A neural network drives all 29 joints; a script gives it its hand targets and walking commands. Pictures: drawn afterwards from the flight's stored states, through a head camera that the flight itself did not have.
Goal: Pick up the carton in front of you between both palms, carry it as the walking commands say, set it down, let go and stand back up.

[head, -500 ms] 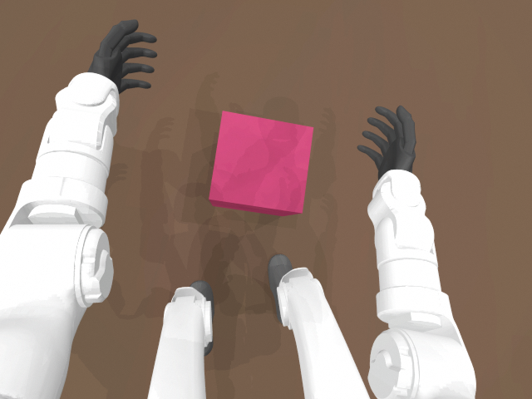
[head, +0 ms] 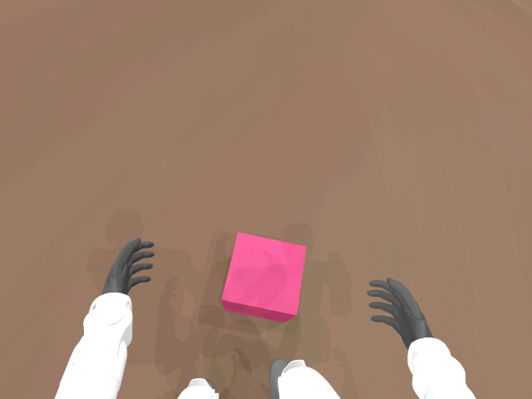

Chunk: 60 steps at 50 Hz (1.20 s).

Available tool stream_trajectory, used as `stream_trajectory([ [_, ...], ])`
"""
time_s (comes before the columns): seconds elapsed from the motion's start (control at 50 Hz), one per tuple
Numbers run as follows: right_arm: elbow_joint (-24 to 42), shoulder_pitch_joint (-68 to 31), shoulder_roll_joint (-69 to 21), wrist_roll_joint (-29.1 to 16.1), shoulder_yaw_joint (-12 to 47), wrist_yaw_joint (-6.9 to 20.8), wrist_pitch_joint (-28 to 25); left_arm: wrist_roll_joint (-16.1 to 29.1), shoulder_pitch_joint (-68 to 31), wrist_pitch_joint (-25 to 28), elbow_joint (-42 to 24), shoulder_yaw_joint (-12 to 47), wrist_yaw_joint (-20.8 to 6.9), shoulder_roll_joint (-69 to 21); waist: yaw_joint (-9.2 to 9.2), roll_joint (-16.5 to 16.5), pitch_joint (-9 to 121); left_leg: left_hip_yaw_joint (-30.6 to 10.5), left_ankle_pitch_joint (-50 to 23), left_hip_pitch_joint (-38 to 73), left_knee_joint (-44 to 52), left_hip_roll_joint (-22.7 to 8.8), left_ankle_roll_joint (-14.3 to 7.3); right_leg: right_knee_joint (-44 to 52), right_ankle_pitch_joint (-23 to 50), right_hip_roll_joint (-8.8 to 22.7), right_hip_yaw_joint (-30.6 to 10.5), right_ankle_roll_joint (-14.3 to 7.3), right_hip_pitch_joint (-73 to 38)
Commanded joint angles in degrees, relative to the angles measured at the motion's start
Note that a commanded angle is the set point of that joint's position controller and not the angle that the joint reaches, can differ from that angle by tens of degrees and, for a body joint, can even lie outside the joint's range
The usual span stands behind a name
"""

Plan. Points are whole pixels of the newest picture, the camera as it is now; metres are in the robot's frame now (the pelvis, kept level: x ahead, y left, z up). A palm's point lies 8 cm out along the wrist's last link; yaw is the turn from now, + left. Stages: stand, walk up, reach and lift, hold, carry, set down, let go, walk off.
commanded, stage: let go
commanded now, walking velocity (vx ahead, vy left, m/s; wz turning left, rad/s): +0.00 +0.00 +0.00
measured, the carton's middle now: (262, 280) +0.40 -0.07 -0.62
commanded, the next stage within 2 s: stand in 0.82 s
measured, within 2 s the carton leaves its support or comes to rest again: neither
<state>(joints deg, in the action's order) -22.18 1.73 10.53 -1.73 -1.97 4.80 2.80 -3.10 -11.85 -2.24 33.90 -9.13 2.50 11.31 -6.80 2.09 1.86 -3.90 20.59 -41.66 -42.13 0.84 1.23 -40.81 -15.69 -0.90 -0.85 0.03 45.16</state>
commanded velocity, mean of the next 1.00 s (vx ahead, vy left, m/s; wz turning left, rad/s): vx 0.00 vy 0.00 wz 0.00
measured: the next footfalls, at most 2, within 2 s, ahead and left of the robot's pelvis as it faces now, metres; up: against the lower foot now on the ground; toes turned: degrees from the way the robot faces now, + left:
none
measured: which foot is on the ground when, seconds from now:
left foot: down 0.00-1.00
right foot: down 0.00-1.00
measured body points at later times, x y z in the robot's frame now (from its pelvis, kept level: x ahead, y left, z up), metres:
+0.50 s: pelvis +0.04 +0.02 +0.03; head +0.06 +0.01 +0.48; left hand +0.21 +0.25 -0.04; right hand +0.21 -0.22 -0.04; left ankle -0.02 +0.13 -0.71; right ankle +0.03 -0.11 -0.71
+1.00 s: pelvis +0.03 +0.00 +0.02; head +0.03 -0.02 +0.47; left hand +0.14 +0.26 -0.07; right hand +0.14 -0.27 -0.08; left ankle -0.01 +0.13 -0.71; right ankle +0.03 -0.11 -0.71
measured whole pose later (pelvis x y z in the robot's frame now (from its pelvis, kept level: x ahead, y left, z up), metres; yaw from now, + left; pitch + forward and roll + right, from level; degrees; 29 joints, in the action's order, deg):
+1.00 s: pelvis +0.03 +0.00 +0.02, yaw -4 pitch +2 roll +0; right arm -33.8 16.8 16.9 2.9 -1.3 -1.5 -1.5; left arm -1.9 19.2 1.9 39.0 -2.5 -0.7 14.1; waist 0.3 -4.1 2.2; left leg -0.1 21.2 -12.3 -32.0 -1.6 1.0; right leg -32.2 -16.2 -3.1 -4.3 -0.2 17.8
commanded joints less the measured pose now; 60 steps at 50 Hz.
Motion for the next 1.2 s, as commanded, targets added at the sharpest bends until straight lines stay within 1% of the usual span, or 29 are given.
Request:
stream_trajectory([
  [0.0, 6.95, 5.14, 4.77, -0.99, 0.18, -0.4, -1.68, 0.27, 1.22, 2.3, -5.62, -0.14, -0.45, 4.71, 1.25, -1.42, 21.23, 3.36, -10.25, 7.01, 8.21, 2.78, -0.93, 4.12, 24.66, -0.76, -0.94, 2.53, -32.42],
  [0.08, 7.59, 8.21, 5.95, -1.57, 0.67, -0.63, -2.01, 0.62, 8.04, 3.05, -6.26, 0.78, -0.91, 4.84, 2.94, -2.12, 16.73, 2.85, -14.94, 13.35, 11.69, 2.56, -0.85, 7.07, 28.29, -0.77, -1.38, 2.42, -36.41],
  [0.2, 4.74, 10.48, 6.92, -1.37, 0.0, -0.86, -2.04, 1.17, 16.6, 2.82, -8.34, 2.35, -2.63, 4.64, 5.32, -4.05, 11.61, 2.71, -22.76, 23.17, 16.01, 2.01, -0.2, 11.82, 29.35, -1.29, -1.18, 1.91, -39.45],
  [0.26, 3.51, 12.04, 7.05, -0.63, -0.67, -1.09, -1.89, 1.83, 20.04, 2.46, -9.76, 3.49, -3.71, 4.64, 5.91, -4.0, 9.84, 2.73, -26.48, 27.36, 17.97, 1.8, 0.13, 13.85, 29.96, -1.81, -0.96, 1.68, -41.29],
  [0.3, 2.81, 12.84, 7.1, 0.05, -1.22, -1.31, -1.61, 2.37, 21.3, 2.08, -10.79, 4.3, -4.38, 4.82, 5.83, -3.41, 8.28, 2.65, -27.73, 29.3, 19.13, 1.62, 0.27, 15.03, 29.74, -2.17, -0.8, 1.59, -42.15],
  [0.36, 2.26, 13.06, 7.39, 0.93, -1.93, -1.5, -0.76, 3.2, 22.08, 1.04, -12.28, 5.43, -5.31, 5.05, 5.57, -2.48, 5.15, 2.56, -26.83, 30.81, 20.61, 1.31, 0.37, 16.58, 26.78, -2.56, -0.24, 1.42, -42.64],
  [0.48, 2.2, 10.95, 7.8, 1.95, -2.63, -1.08, 1.71, 3.61, 21.99, -1.7, -14.26, 6.25, -6.35, 5.38, 5.75, -2.26, -1.11, 2.61, -19.88, 30.21, 22.51, 0.71, 0.44, 17.99, 17.56, -2.7, 1.12, 1.03, -43.78],
  [0.5, 5.73, 8.92, 9.17, 2.42, -2.42, -2.55, 4.67, 3.99, 25.17, -0.06, -11.45, 6.61, -5.18, 5.21, 5.84, -1.73, 1.55, 2.34, -25.14, 33.59, 20.55, 0.47, 0.43, 16.02, 16.33, -4.26, 1.28, 1.59, -42.45],
  [0.52, 4.98, 10.28, 8.82, 2.51, -2.27, -3.14, 5.5, 4.04, 24.01, 0.1, -12.29, 6.51, -4.65, 5.43, 5.72, -2.99, 0.82, 1.97, -26.1, 32.3, 19.8, 0.48, 0.78, 15.81, 15.19, -4.11, 1.22, 1.48, -41.79],
  [0.58, 5.15, 9.53, 8.21, 2.55, -1.89, -3.64, 6.76, 4.0, 22.79, -0.4, -12.57, 6.68, -4.27, 5.69, 5.7, -4.03, -1.13, 1.82, -23.12, 30.98, 19.88, 0.42, 0.66, 15.49, 13.0, -4.02, 1.2, 1.31, -40.89],
  [0.64, 5.76, 8.67, 7.98, 2.58, -1.35, -3.82, 7.82, 3.5, 22.37, -1.31, -12.36, 6.41, -4.17, 5.89, 6.37, -4.68, -3.1, 2.38, -19.39, 29.66, 20.49, 0.49, 0.23, 15.67, 11.21, -3.81, 1.04, 1.12, -41.79],
  [0.72, 6.76, 7.75, 7.96, 2.61, -1.01, -3.9, 9.29, 2.77, 22.36, -2.63, -11.86, 5.97, -4.33, 5.88, 6.93, -4.16, -5.01, 3.09, -14.51, 28.51, 21.23, 0.57, -0.36, 16.12, 9.22, -3.52, 0.76, 1.14, -43.23],
  [0.8, 7.51, 7.05, 7.69, 2.53, -0.83, -3.9, 10.47, 2.45, 21.73, -3.51, -12.24, 5.63, -4.71, 5.84, 6.97, -3.2, -5.61, 3.47, -11.04, 28.27, 21.36, 0.68, -0.8, 16.49, 7.56, -3.29, 0.37, 1.18, -43.85],
  [0.82, -2.46, 12.44, 12.61, 4.69, -1.62, -5.57, 1.55, 0.49, 31.24, 0.1, -2.8, 4.24, -2.36, 10.13, 8.53, -12.48, -7.17, 3.08, 14.79, 28.09, 20.55, -4.73, 0.8, 18.91, -7.54, 4.19, -5.19, 2.7, -25.95],
  [0.84, -3.14, 15.05, 12.03, 5.68, -1.61, -6.38, -1.48, 0.39, 30.08, 1.55, -2.65, 3.82, -1.48, 13.31, 6.28, -10.47, -9.64, -0.86, 20.37, 26.04, 22.14, -6.06, 0.3, 18.27, -11.47, 3.17, -4.59, 3.01, -23.95],
  [0.86, -4.33, 14.09, 11.97, 6.07, -1.25, -6.59, -3.28, 0.5, 28.56, 2.91, -2.18, 4.12, -1.69, 11.43, 6.81, -9.57, -9.77, -2.39, 20.99, 23.78, 22.45, -7.08, -0.53, 16.61, -8.69, 2.3, -3.88, 2.79, -22.22],
  [0.88, -4.91, 12.96, 12.08, 5.7, -1.12, -6.75, -4.5, 0.7, 28.42, 4.18, -1.26, 4.62, -2.03, 9.79, 6.93, -7.81, -7.66, -2.71, 19.16, 23.88, 21.84, -7.52, -1.33, 15.59, -5.06, 1.8, -3.77, 2.44, -22.94],
  [0.9, -5.66, 12.54, 11.51, 5.22, -0.87, -6.86, -5.28, 1.15, 28.07, 5.1, -0.43, 5.08, -2.52, 8.37, 6.97, -4.93, -4.72, -1.88, 14.77, 25.9, 20.03, -6.99, -1.63, 15.27, -2.47, 1.72, -4.64, 1.84, -23.32],
  [0.92, -6.4, 12.33, 11.48, 4.66, -0.77, -6.76, -5.9, 1.14, 27.2, 5.81, 0.04, 5.29, -2.99, 7.89, 6.6, -1.88, -1.17, -1.58, 10.59, 27.96, 18.37, -6.61, -1.64, 15.3, -0.86, 1.66, -5.84, 1.21, -23.56],
  [0.94, -7.05, 12.49, 11.53, 4.51, -0.7, -6.6, -6.41, 1.21, 26.96, 6.18, 0.43, 5.39, -3.26, 7.71, 6.43, 0.02, 0.74, -1.37, 7.48, 29.23, 16.96, -6.42, -1.52, 15.49, -0.13, 1.96, -7.28, 0.7, -23.46],
  [0.96, -7.61, 12.65, 11.62, 4.48, -0.7, -6.48, -6.78, 1.28, 27.03, 6.33, 0.77, 5.53, -3.41, 7.61, 6.33, 0.6, 1.62, -1.29, 5.55, 29.72, 15.95, -6.46, -1.34, 15.53, 0.61, 2.31, -8.61, 0.22, -23.1],
  [1.0, -9.11, 13.63, 11.65, 4.27, -0.63, -6.44, -7.04, 1.43, 28.32, 6.35, 1.94, 5.56, -3.28, 7.94, 5.95, 0.54, 1.98, -0.15, 1.97, 30.15, 14.33, -6.0, -0.88, 14.6, 5.84, 2.63, -10.02, -0.52, -23.1],
  [1.08, -12.14, 17.09, 12.37, 3.65, -0.28, -6.89, -6.74, 1.71, 32.14, 6.19, 4.16, 5.57, -2.57, 9.0, 5.7, 1.02, 3.85, 1.62, -3.13, 30.11, 12.24, -5.6, -0.25, 10.64, 19.61, 2.5, -10.18, -1.52, -25.52],
  [1.12, -13.27, 18.3, 12.4, 3.37, -0.04, -7.13, -6.43, 1.93, 33.33, 6.0, 4.73, 5.73, -2.26, 9.04, 5.76, 0.26, 4.16, 2.42, -5.89, 30.04, 11.34, -5.68, -0.06, 9.09, 23.85, 2.36, -10.14, -1.99, -26.14],
  [1.18, -14.66, 19.57, 12.4, 3.08, 0.26, -7.49, -5.84, 2.19, 34.33, 5.6, 5.14, 5.9, -1.85, 9.1, 5.85, -1.5, 3.88, 3.45, -11.01, 30.19, 10.29, -5.98, 0.08, 7.35, 27.01, 2.04, -10.02, -2.52, -26.21],
])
